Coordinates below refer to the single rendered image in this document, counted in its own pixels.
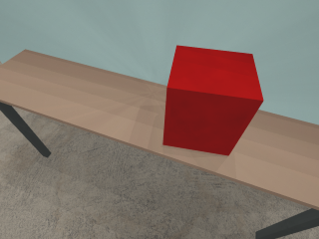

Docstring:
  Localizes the table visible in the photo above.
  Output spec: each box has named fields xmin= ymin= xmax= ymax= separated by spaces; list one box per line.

xmin=0 ymin=49 xmax=319 ymax=239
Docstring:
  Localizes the carton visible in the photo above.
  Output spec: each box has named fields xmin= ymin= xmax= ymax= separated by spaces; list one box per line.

xmin=162 ymin=45 xmax=264 ymax=156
